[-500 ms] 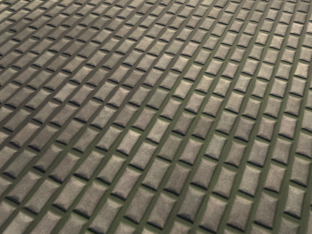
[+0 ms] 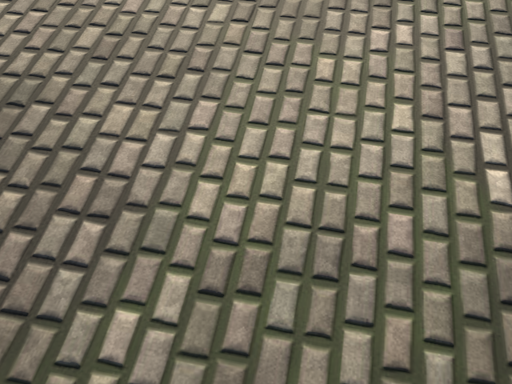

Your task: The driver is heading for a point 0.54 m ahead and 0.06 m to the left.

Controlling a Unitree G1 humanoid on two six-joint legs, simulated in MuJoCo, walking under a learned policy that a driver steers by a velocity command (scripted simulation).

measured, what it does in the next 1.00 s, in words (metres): walks ahead: left foot, then right foot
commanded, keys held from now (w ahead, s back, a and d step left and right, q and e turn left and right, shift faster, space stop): w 0.50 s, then no key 0.50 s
